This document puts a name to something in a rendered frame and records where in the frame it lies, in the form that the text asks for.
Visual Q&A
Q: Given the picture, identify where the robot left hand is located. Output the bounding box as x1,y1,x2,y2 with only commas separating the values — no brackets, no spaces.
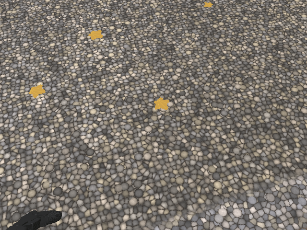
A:
7,210,62,230

